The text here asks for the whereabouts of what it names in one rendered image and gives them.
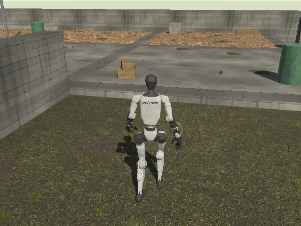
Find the right robot foot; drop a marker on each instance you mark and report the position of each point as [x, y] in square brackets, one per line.
[159, 183]

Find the left robot hand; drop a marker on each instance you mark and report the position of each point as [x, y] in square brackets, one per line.
[129, 130]

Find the robot left forearm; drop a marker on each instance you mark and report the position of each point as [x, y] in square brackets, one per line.
[129, 121]

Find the right robot hand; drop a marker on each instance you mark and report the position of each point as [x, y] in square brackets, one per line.
[179, 139]

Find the robot head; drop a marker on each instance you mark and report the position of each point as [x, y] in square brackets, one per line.
[151, 81]

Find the robot right forearm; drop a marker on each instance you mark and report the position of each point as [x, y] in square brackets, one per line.
[174, 127]

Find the robot right upper arm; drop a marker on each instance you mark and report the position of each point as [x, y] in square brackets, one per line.
[167, 107]

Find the robot left upper arm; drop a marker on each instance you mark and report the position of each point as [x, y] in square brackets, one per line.
[133, 106]

